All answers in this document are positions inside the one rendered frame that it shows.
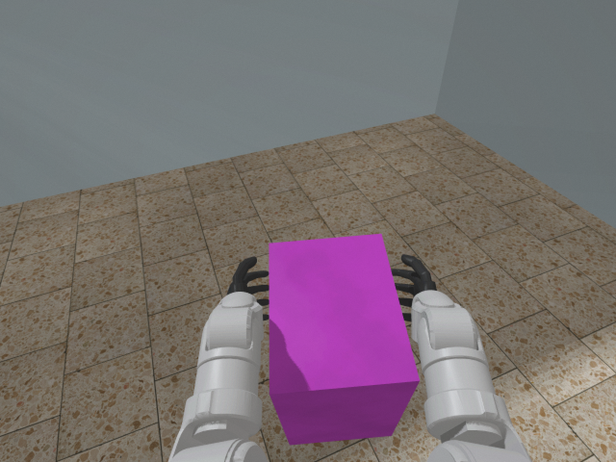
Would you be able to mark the right robot hand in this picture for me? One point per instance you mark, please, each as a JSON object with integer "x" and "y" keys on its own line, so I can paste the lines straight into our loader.
{"x": 420, "y": 277}

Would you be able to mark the right robot upper arm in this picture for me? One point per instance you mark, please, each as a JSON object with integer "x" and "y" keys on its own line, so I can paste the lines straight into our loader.
{"x": 459, "y": 451}

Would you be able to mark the left robot forearm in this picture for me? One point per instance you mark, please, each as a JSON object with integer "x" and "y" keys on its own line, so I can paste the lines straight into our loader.
{"x": 225, "y": 403}

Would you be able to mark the right robot forearm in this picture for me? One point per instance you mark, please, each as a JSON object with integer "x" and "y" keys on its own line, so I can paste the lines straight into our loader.
{"x": 461, "y": 400}

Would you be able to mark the left robot upper arm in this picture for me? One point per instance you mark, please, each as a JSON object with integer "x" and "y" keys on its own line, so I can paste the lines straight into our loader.
{"x": 237, "y": 450}

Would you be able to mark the left robot hand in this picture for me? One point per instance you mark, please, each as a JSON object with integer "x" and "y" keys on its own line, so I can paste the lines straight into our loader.
{"x": 242, "y": 277}

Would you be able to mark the carton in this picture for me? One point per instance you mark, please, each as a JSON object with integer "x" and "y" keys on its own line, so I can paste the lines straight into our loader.
{"x": 341, "y": 365}

